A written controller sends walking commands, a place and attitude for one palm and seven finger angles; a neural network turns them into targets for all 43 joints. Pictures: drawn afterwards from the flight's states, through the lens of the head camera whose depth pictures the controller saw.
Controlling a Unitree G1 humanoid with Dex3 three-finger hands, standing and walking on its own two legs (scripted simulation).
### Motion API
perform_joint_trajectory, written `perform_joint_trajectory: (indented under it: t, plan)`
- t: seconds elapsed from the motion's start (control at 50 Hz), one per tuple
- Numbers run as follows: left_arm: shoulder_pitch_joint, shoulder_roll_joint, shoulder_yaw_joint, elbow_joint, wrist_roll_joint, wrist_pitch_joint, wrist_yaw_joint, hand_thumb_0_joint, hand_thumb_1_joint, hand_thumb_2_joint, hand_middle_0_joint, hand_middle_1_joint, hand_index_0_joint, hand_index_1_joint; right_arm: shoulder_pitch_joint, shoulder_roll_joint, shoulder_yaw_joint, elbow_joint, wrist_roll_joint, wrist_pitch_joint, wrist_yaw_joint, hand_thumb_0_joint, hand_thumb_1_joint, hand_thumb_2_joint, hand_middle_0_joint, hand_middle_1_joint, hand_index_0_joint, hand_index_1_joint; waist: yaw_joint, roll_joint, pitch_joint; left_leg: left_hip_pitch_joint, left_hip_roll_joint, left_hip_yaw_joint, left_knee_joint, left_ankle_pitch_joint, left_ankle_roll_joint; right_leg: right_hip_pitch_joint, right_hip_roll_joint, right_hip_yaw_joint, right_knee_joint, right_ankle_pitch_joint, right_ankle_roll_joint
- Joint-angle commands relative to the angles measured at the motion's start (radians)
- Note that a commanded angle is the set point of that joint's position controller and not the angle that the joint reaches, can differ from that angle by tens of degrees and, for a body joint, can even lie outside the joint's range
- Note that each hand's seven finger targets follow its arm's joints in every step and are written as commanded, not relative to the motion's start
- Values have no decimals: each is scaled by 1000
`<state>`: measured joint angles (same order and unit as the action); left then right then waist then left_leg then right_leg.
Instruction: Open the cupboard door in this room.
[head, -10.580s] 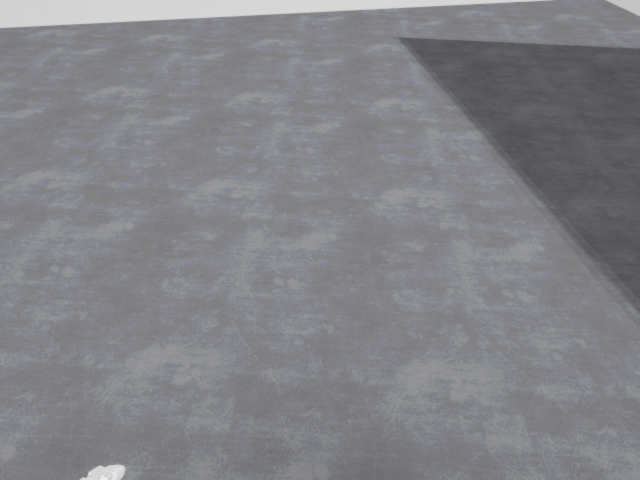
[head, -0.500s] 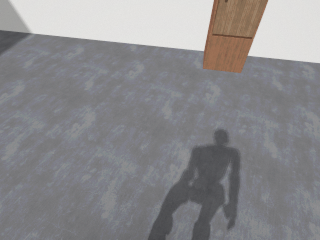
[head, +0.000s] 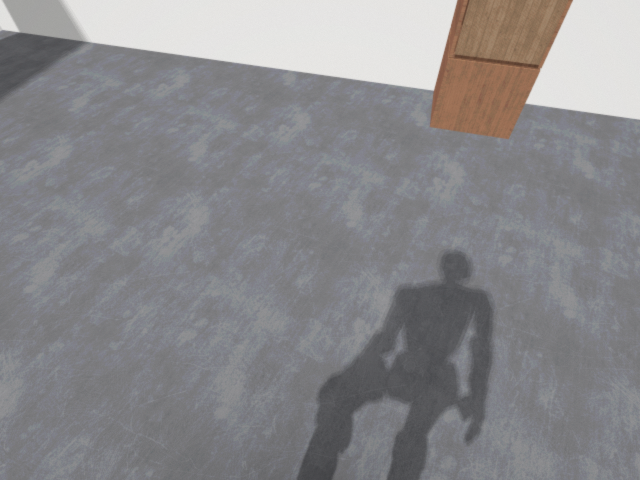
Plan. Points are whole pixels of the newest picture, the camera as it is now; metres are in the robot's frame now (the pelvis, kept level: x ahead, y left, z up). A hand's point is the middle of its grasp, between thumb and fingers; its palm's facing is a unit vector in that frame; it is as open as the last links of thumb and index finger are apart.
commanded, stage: turn or walk to find it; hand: left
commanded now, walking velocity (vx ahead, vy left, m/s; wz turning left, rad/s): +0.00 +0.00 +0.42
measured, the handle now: out of the picture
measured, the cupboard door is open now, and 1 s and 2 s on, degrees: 0 0 0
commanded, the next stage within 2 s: stand and wait in 0.04 s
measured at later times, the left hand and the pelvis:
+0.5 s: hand out of the picture +0.03 +0.18 -0.16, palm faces +0.05 -0.97 -0.24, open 7.4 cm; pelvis +0.00 -0.01 +0.00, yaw +3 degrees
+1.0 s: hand out of the picture -0.01 +0.17 -0.19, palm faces +0.20 -0.96 -0.18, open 7.4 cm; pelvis +0.00 +0.00 -0.01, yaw +10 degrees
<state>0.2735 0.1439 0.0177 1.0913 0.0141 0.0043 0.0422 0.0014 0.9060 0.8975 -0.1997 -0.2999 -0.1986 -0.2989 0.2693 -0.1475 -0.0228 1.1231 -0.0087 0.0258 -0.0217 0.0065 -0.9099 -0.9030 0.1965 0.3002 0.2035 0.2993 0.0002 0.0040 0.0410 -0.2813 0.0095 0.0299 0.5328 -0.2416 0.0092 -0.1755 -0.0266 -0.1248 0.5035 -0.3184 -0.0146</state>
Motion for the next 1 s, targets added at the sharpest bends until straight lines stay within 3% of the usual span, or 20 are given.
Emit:
perform_joint_trajectory:
  t: [0.0, 0.04, 0.06, 0.08, 0.1, 0.12, 0.2, 0.3, 0.36, 0.4, 0.42, 0.46, 0.54, 0.7, 0.78, 0.86, 0.92, 0.94, 0.96, 0.98]
  plan:
    - [13, 168, 46, -69, 4, -3, 4, 0, 900, 900, -200, -300, -200, -300, 21, -94, -34, -78, -8, -7, 5, 0, -900, -900, 200, 300, 200, 300, -3, -109, 22, -37, 52, -8, 126, 8, -17, -62, -280, 169, -128, 216, -112]
    - [-17, 173, 51, -88, 7, 1, 2, 0, 900, 900, -200, -300, -200, -300, 34, -94, -36, -89, -7, -10, 9, 0, -900, -900, 200, 300, 200, 300, -16, -61, 9, 8, 67, -44, 52, 103, -8, -89, -249, 122, -48, 216, -86]
    - [-23, 159, 49, -94, 4, 5, 2, 0, 900, 900, -200, -300, -200, -300, 51, -114, -35, -88, -10, -16, 9, 0, -900, -900, 200, 300, 200, 300, -22, 33, 4, 24, 111, -140, -36, 210, 17, -110, -174, 62, 40, 145, -41]
    - [-15, 121, 41, -96, -2, 9, 3, 0, 900, 900, -200, -300, -200, -300, 66, -157, -38, -89, -17, -23, 5, 0, -900, -900, 200, 300, 200, 300, -23, 188, -2, 33, 207, -333, -165, 281, 78, -141, -64, -3, 182, -9, 20]
    - [-24, 108, 31, -98, -2, 12, 3, 0, 900, 900, -200, -300, -200, -300, 77, -186, -44, -85, -15, -30, -4, 0, -900, -900, 200, 300, 200, 300, -26, 263, -24, 70, 284, -465, -264, 299, 144, -188, -16, 30, 337, -198, 36]
    - [-27, 111, 32, -95, 1, 15, 3, 0, 900, 900, -200, -300, -200, -300, 72, -187, -44, -85, -14, -33, -13, 0, -900, -900, 200, 300, 200, 300, -25, 226, -41, 84, 301, -482, -287, 253, 174, -214, -28, 99, 437, -255, 29]
    - [-35, 93, 21, -72, 7, 10, -12, 0, 900, 900, -200, -300, -200, -300, -3, -175, -36, -100, -15, -39, -18, 0, -900, -900, 200, 300, 200, 300, -1, 87, -55, 91, 246, -351, -277, 163, 179, -216, -48, 129, 420, -178, 38]
    - [-26, 91, 9, -64, 3, 5, -14, 0, 900, 900, -200, -300, -200, -300, 6, -187, -40, -78, -11, -41, -12, 0, -900, -900, 200, 300, 200, 300, -7, 89, -76, 143, 201, -286, -256, 235, 153, -124, -30, 105, 143, -120, 49]
    - [44, 120, 8, -24, 3, -10, -7, 0, 900, 900, -200, -300, -200, -300, -17, -177, -41, -71, 1, -42, -7, 0, -900, -900, 200, 300, 200, 300, 22, 54, -77, 76, 134, -211, -186, 166, 79, 45, -42, 101, -145, 105, 51]
    - [10, 179, 10, -27, 2, -24, -3, 0, 900, 900, -200, -300, -200, -300, -11, -124, -29, -73, 9, -43, 1, 0, -900, -900, 200, 300, 200, 300, -6, -35, -40, 13, 58, -129, -135, 108, 6, 56, -167, 233, -196, 177, 0]
    - [-1, 201, 9, -31, 1, -26, -4, 0, 900, 900, -200, -300, -200, -300, -18, -125, -26, -72, 6, -45, 5, 0, -900, -900, 200, 300, 200, 300, -12, -4, -37, 61, 41, -118, -145, 128, -2, 8, -181, 229, -175, 209, -11]
    - [-22, 191, 9, -23, -3, -33, -9, 0, 900, 900, -200, -300, -200, -300, -21, -132, -22, -61, -2, -36, 0, 0, -900, -900, 200, 300, 200, 300, -14, -170, -7, 80, 39, -92, -128, 136, -14, -34, -162, 233, -192, 220, -21]
    - [4, 169, 1, -15, -5, -31, -8, 0, 900, 900, -200, -300, -200, -300, -10, -146, -15, -34, 1, -41, -2, 0, -900, -900, 200, 300, 200, 300, -11, -64, 12, 130, 69, -105, -151, 212, -2, -43, -115, 195, -191, 197, -4]
    - [36, 160, 13, -12, -9, -15, -2, 0, 900, 900, -200, -300, -200, -300, -7, -132, -9, -30, 0, -28, -5, 0, -900, -900, 200, 300, 200, 300, 2, -31, 24, 59, 62, -99, -99, 224, -13, 11, -124, 170, -173, 194, -7]
    - [23, 191, 34, -41, -5, -6, -1, 0, 900, 900, -200, -300, -200, -300, -21, -129, -21, -61, -5, -10, -4, 0, -900, -900, 200, 300, 200, 300, 11, -115, 38, -36, 33, -49, 54, 78, -27, -2, -233, 221, -200, 196, -76]
    - [1, 198, 50, -64, 12, -5, -1, 0, 900, 900, -200, -300, -200, -300, -54, -120, -36, -96, -4, -2, 1, 0, -900, -900, 200, 300, 200, 300, 14, -150, 65, -103, 45, -10, 226, -183, -35, -15, -320, 212, -146, 453, -159]
    - [-8, 206, 58, -79, 6, -1, -4, 0, 900, 900, -200, -300, -200, -300, -12, -120, -36, -98, -2, -11, 7, 0, -900, -900, 200, 300, 200, 300, -6, -93, 8, 18, 53, -1, 7, 30, -27, -17, -267, 111, 14, 485, -84]
    - [1, 190, 60, -91, 0, 7, -7, 0, 900, 900, -200, -300, -200, -300, 20, -157, -43, -101, -7, -19, 9, 0, -900, -900, 200, 300, 200, 300, -17, 29, -29, 100, 129, -119, -76, 262, 13, -94, -190, 39, 117, 319, -16]
    - [19, 144, 51, -107, -4, 14, -6, 0, 900, 900, -200, -300, -200, -300, 42, -227, -58, -108, -14, -20, 10, 0, -900, -900, 200, 300, 200, 300, -16, 230, -49, 135, 280, -343, -154, 412, 108, -190, -76, -28, 264, -40, 48]
    - [-46, 138, 42, -123, -1, 22, 0, 0, 900, 900, -200, -300, -200, -300, 81, -247, -66, -96, -16, -21, 2, 0, -900, -900, 200, 300, 200, 300, -57, 315, -62, 118, 339, -474, -260, 367, 175, -229, -28, 30, 466, -305, 53]
